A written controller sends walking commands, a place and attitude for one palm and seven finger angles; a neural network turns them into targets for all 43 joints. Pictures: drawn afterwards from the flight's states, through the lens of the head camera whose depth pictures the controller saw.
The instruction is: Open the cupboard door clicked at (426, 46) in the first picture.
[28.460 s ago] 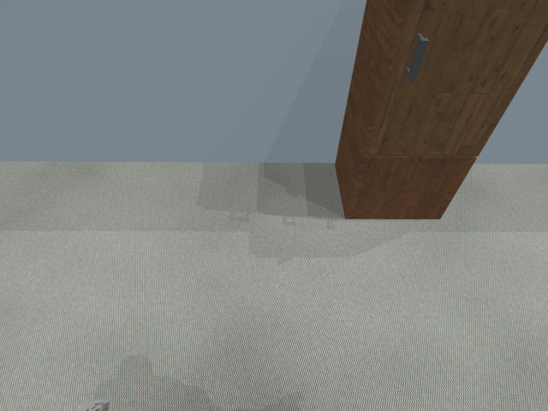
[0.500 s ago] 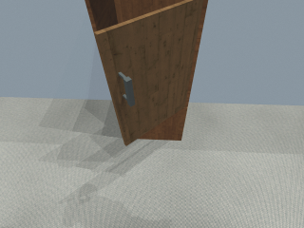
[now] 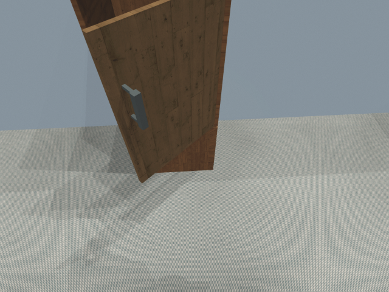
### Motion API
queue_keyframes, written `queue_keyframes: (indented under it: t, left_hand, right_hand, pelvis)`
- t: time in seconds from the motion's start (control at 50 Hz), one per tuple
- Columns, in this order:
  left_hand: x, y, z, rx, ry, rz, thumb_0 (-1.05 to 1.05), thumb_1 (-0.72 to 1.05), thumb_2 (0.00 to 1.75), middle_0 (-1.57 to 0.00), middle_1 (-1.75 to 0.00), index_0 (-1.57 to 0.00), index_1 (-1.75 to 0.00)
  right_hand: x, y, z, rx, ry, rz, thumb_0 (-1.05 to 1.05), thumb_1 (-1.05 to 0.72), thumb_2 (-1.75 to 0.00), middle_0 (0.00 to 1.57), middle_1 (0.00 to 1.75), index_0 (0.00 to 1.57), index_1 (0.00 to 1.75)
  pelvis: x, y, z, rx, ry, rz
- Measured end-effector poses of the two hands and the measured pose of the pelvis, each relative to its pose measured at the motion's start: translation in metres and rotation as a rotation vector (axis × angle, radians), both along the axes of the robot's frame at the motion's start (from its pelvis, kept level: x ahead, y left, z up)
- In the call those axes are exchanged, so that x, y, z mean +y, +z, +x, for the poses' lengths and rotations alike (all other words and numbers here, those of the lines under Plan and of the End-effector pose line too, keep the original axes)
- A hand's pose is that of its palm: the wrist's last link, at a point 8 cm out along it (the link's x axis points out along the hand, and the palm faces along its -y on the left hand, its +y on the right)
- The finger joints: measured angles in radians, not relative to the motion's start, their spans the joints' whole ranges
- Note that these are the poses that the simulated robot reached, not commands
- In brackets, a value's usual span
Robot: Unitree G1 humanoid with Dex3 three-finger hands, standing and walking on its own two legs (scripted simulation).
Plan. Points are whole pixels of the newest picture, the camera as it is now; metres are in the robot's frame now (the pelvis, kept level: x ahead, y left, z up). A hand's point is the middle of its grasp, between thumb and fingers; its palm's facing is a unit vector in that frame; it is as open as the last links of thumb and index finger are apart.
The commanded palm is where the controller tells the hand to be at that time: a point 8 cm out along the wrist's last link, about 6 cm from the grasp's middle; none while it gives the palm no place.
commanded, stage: walk to a spot facing it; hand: left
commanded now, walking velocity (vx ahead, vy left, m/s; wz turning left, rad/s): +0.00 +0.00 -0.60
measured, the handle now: (135, 107) +0.53 +0.20 +0.05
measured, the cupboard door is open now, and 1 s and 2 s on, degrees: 42 42 42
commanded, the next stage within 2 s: none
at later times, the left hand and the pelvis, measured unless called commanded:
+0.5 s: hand out of the picture +0.07 +0.18 -0.16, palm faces -0.17 -0.95 -0.27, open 7.4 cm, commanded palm none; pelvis -0.01 -0.02 +0.01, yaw -16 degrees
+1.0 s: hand (157, 276) +0.18 +0.11 -0.17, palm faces -0.53 -0.81 -0.26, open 7.4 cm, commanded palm none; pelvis -0.01 -0.02 +0.00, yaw -34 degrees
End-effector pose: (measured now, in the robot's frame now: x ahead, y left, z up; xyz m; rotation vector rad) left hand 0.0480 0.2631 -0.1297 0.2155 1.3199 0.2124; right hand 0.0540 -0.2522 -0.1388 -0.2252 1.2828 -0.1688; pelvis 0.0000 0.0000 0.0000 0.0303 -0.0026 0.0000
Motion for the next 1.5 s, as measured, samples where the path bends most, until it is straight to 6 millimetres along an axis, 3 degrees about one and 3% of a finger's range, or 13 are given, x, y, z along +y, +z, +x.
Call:
queue_keyframes:
  t: [0.1,0.18,0.36,0.46,0.54,0.66,0.76,0.82,0.98,1.1,1.26,1.38,1.5]
  left_hand:
    - [-0.024,0.0,0.01,-0.022,-0.021,-0.011,0.01,0.9,0.9,-0.21,-0.3,-0.2,-0.3]
    - [-0.039,-0.003,0.01,-0.038,-0.044,0.005,0.01,0.9,0.9,-0.21,-0.3,-0.2,-0.3]
    - [-0.055,0.01,0.003,0.051,-0.131,-0.001,0.01,0.9,0.9,-0.21,-0.3,-0.2,-0.3]
    - [-0.047,0.008,0.017,0.042,-0.178,-0.006,0.01,0.9,0.9,-0.21,-0.3,-0.2,-0.3]
    - [-0.035,-0.001,0.038,0.023,-0.22,-0.014,0.01,0.9,0.9,-0.21,-0.3,-0.2,-0.3]
    - [-0.033,-0.002,0.087,-0.061,-0.296,-0.028,0.01,0.9,0.9,-0.2,-0.3,-0.2,-0.3]
    - [-0.058,0.007,0.123,-0.116,-0.412,-0.025,0.01,0.91,0.9,-0.2,-0.3,-0.2,-0.3]
    - [-0.076,0.0,0.139,-0.152,-0.489,-0.002,0.01,0.9,0.9,-0.2,-0.3,-0.2,-0.3]
    - [-0.109,-0.003,0.146,-0.072,-0.62,-0.024,0.01,0.9,0.9,-0.2,-0.3,-0.2,-0.3]
    - [-0.131,-0.016,0.171,-0.059,-0.698,-0.091,0.01,0.9,0.9,-0.21,-0.3,-0.2,-0.3]
    - [-0.185,0.004,0.199,-0.112,-0.805,-0.117,0.01,0.9,0.9,-0.2,-0.3,-0.2,-0.3]
    - [-0.223,0.003,0.203,-0.15,-0.917,-0.066,0.01,0.9,0.9,-0.2,-0.3,-0.2,-0.3]
    - [-0.23,0.008,0.191,-0.089,-0.95,-0.055,0.01,0.9,0.9,-0.21,-0.3,-0.2,-0.3]
  right_hand:
    - [-0.009,-0.017,-0.032,0.064,-0.04,0.034,0.0,-0.91,-0.9,0.2,0.3,0.2,0.3]
    - [-0.024,-0.027,-0.041,0.087,-0.093,0.048,0.0,-0.91,-0.9,0.2,0.3,0.2,0.3]
    - [-0.039,0.005,-0.01,-0.075,-0.186,0.038,0.0,-0.91,-0.9,0.2,0.3,0.2,0.3]
    - [-0.036,0.018,0.003,-0.154,-0.219,0.019,0.0,-0.91,-0.9,0.2,0.3,0.2,0.3]
    - [-0.031,0.022,0.001,-0.207,-0.248,-0.017,0.0,-0.91,-0.9,0.2,0.3,0.2,0.3]
    - [-0.026,0.021,-0.042,-0.128,-0.259,-0.052,0.0,-0.91,-0.9,0.2,0.3,0.2,0.3]
    - [-0.034,0.01,-0.087,-0.07,-0.349,-0.037,0.0,-0.9,-0.9,0.2,0.3,0.2,0.3]
    - [-0.047,-0.006,-0.113,-0.057,-0.429,-0.032,0.0,-0.9,-0.9,0.2,0.3,0.2,0.3]
    - [-0.048,0.012,-0.149,-0.054,-0.587,-0.071,0.0,-0.91,-0.9,0.2,0.3,0.2,0.3]
    - [-0.019,0.016,-0.174,-0.043,-0.654,-0.1,0.0,-0.91,-0.9,0.2,0.3,0.2,0.3]
    - [0.014,0.016,-0.217,0.05,-0.759,-0.011,0.0,-0.91,-0.9,0.2,0.3,0.2,0.3]
    - [0.007,-0.009,-0.247,0.052,-0.892,0.028,0.0,-0.9,-0.9,0.2,0.3,0.2,0.3]
    - [-0.015,0.006,-0.233,-0.029,-0.946,0.0,0.01,-0.91,-0.9,0.2,0.3,0.2,0.3]
  pelvis:
    - [-0.014,-0.007,-0.002,-0.013,-0.037,-0.004]
    - [-0.028,-0.013,-0.006,-0.01,-0.06,-0.007]
    - [-0.033,0.008,-0.01,0.032,-0.187,0.021]
    - [-0.025,0.01,-0.011,0.042,-0.252,0.02]
    - [-0.013,0.003,-0.009,0.054,-0.296,-0.002]
    - [-0.011,0.001,-0.012,0.038,-0.34,-0.027]
    - [-0.022,-0.001,-0.013,0.03,-0.416,-0.052]
    - [-0.033,-0.017,-0.014,0.027,-0.461,-0.023]
    - [-0.027,-0.005,-0.013,0.02,-0.579,-0.003]
    - [-0.019,-0.009,-0.003,0.042,-0.655,-0.03]
    - [-0.039,0.003,-0.005,0.06,-0.751,-0.045]
    - [-0.056,-0.01,-0.015,0.042,-0.841,-0.018]
    - [-0.064,0.002,-0.008,0.028,-0.918,0.003]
